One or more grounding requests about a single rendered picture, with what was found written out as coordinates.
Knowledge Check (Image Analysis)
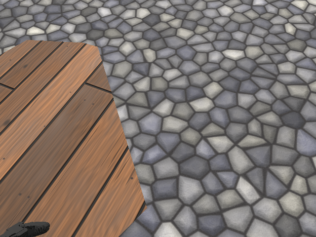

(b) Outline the robot left hand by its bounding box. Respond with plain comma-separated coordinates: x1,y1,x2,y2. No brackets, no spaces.
0,221,50,237

